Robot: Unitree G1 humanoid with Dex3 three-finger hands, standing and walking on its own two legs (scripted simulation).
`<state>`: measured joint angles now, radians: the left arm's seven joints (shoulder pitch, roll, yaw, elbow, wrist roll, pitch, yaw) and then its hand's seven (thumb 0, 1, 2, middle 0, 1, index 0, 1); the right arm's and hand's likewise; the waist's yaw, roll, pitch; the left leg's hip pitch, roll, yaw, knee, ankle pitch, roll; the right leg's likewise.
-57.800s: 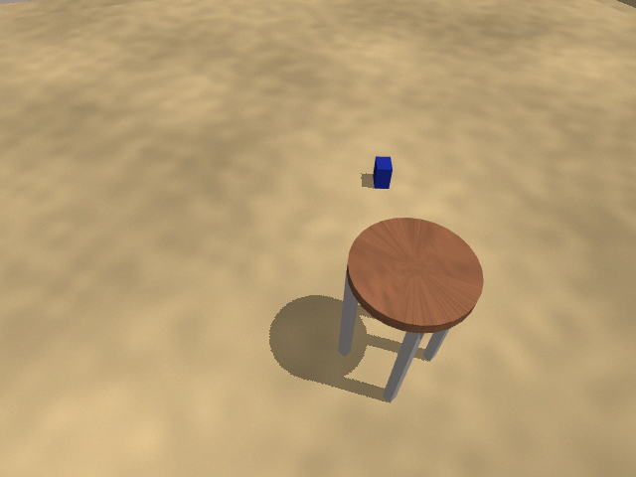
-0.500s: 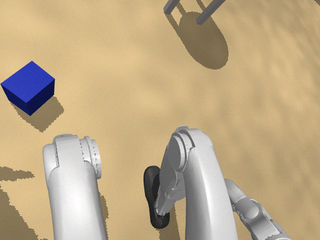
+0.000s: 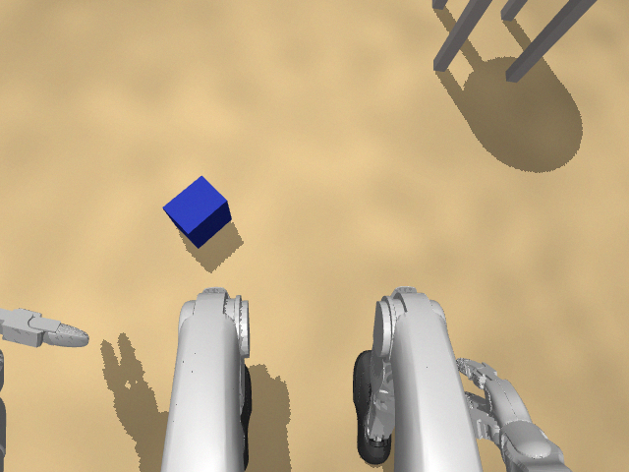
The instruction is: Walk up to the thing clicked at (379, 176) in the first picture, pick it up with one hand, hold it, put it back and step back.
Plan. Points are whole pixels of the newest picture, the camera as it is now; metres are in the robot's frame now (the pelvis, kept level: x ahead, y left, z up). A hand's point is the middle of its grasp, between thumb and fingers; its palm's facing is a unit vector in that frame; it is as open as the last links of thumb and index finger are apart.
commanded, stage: home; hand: left
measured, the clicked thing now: (199, 214) +0.50 +0.22 -0.36
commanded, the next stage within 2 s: none
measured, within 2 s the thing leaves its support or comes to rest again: neither
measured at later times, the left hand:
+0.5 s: hand (13, 321) +0.26 +0.23 +0.13, palm faces +0.21 -0.91 -0.37, open 17.5 cm
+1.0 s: hand out of the picture +0.25 +0.19 +0.25, palm faces +0.20 -0.93 -0.30, open 17.5 cm
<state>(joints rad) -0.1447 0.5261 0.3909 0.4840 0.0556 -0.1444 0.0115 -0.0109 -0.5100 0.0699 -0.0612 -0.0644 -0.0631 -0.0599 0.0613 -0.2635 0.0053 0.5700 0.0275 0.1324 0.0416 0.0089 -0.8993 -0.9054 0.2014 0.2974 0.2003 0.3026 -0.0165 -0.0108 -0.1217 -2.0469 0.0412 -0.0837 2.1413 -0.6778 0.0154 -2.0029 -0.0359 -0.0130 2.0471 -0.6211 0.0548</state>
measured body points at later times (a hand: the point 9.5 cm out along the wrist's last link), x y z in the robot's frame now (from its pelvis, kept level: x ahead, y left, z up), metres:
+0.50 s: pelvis +0.06 -0.02 +0.22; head +0.17 +0.01 +0.66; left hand +0.25 +0.28 +0.15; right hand +0.26 -0.26 +0.13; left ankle +0.08 +0.12 -0.38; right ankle +0.11 -0.15 -0.38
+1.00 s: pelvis +0.10 -0.01 +0.30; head +0.12 +0.00 +0.75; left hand +0.24 +0.24 +0.27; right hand +0.29 -0.23 +0.23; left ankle +0.08 +0.12 -0.38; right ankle +0.11 -0.15 -0.38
